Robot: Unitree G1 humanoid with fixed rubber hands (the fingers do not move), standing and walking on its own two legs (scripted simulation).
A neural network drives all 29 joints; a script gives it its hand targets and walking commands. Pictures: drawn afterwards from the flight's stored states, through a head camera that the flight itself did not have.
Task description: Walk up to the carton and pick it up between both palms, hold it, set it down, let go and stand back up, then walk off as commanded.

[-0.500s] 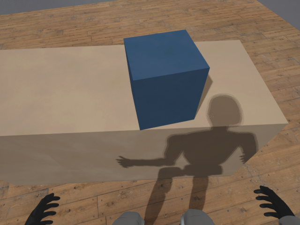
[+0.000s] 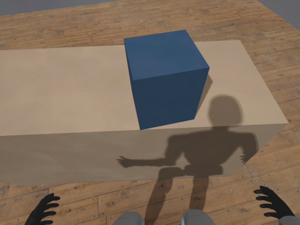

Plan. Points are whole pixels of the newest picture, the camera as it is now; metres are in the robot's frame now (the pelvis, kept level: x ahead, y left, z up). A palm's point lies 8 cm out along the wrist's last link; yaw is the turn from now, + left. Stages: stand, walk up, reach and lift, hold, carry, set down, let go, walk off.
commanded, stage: walk up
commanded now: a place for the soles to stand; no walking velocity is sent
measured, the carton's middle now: (161, 82) +0.54 -0.02 +0.02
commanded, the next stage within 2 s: none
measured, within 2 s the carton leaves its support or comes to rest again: neither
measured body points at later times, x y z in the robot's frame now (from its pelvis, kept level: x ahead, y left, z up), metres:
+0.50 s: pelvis +0.00 +0.00 +0.00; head +0.02 -0.01 +0.45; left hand +0.13 +0.32 -0.06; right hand +0.14 -0.32 -0.08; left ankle +0.02 +0.13 -0.71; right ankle +0.04 -0.14 -0.71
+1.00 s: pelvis -0.01 +0.00 +0.00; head +0.02 -0.01 +0.45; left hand +0.12 +0.32 -0.06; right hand +0.14 -0.32 -0.08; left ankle +0.02 +0.13 -0.71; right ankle +0.04 -0.14 -0.71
